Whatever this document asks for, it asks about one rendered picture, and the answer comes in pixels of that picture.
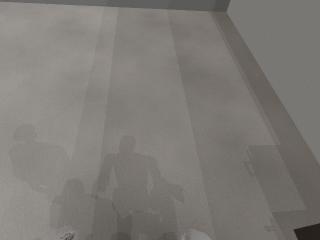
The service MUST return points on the right robot thigh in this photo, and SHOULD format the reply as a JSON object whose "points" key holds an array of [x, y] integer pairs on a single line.
{"points": [[194, 235]]}

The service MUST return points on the cupboard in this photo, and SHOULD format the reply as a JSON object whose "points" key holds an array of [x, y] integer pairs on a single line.
{"points": [[311, 232]]}

